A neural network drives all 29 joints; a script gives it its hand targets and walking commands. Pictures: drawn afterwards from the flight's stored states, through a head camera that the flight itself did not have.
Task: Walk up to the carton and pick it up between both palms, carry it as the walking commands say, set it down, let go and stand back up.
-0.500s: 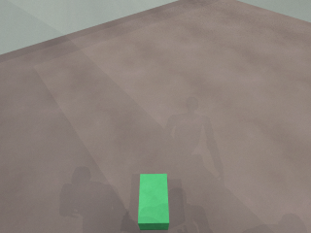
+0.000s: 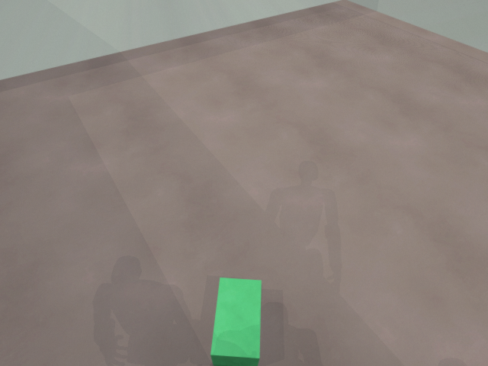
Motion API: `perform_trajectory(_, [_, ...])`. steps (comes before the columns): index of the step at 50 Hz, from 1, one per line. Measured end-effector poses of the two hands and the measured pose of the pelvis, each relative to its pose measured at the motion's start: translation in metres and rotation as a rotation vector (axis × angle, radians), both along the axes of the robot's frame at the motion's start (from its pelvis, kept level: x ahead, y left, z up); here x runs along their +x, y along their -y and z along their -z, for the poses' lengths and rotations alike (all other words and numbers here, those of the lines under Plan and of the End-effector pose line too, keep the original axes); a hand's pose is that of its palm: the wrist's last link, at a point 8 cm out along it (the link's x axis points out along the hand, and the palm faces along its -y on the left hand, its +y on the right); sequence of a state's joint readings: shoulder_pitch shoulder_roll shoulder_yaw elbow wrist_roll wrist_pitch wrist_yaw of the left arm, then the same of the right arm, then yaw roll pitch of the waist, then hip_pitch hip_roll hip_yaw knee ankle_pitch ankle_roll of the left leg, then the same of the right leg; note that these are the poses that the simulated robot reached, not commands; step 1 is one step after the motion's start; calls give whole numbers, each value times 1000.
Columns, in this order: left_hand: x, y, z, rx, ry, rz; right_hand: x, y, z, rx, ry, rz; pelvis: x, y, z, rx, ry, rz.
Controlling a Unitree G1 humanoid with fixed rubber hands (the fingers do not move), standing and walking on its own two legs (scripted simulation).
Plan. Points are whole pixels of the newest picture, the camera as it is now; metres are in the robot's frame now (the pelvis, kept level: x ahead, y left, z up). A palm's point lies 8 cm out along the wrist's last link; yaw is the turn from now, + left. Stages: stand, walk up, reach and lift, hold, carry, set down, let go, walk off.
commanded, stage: stand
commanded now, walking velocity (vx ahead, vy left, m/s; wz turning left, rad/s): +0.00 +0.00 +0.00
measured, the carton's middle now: (237, 322) +0.41 +0.02 -0.70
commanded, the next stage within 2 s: reach and lift in 0.04 s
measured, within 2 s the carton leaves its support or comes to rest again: neither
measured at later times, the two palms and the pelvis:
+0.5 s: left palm out of the picture +0.14 +0.22 -0.16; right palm out of the picture +0.14 -0.20 -0.16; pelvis -0.02 +0.01 -0.05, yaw +0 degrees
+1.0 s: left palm (147, 324) +0.25 +0.21 -0.19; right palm (330, 334) +0.24 -0.17 -0.18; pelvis -0.08 +0.01 -0.09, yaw +0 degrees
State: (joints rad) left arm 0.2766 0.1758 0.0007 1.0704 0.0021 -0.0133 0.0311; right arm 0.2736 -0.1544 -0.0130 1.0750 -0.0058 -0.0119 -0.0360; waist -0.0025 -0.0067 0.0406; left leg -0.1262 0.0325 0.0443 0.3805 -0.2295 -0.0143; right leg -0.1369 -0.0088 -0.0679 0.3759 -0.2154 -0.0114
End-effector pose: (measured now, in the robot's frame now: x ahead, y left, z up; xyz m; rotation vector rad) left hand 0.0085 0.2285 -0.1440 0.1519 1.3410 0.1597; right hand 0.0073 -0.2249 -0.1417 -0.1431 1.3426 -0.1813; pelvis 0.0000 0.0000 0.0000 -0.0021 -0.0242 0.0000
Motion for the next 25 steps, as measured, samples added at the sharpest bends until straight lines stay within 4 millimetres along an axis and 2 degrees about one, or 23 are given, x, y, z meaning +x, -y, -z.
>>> perform_trajectory(2, [-6,0,0,1,-14,-4,0,-1,1,3,-2,1,0,-1,0,0,0,0])
perform_trajectory(3, [2,0,-1,-3,7,-6,8,-3,1,13,15,-4,-2,-1,1,-1,-14,1])
perform_trajectory(8, [102,-5,-6,-13,145,39,111,2,-3,11,148,-43,-21,-2,19,-1,-82,-2])
perform_trajectory(10, [130,-5,-11,-9,132,53,140,3,-10,6,150,-39,-23,-3,23,-1,-113,-4])
perform_trajectory(11, [138,-4,-14,-8,117,55,148,3,-12,7,137,-35,-23,-3,24,0,-129,-7])
perform_trajectory(13, [145,-1,-16,-14,83,55,153,1,-14,12,96,-28,-20,-3,23,1,-159,-16])
perform_trajectory(17, [136,7,-10,-36,45,56,139,-6,-8,29,38,-28,-15,-4,23,1,-211,-19])
perform_trajectory(21, [127,10,4,-46,59,65,130,-15,3,49,68,-23,-17,-4,31,2,-267,-13])
perform_trajectory(25, [131,9,18,-54,125,78,132,-23,16,66,137,-29,-25,-5,45,4,-317,-7])
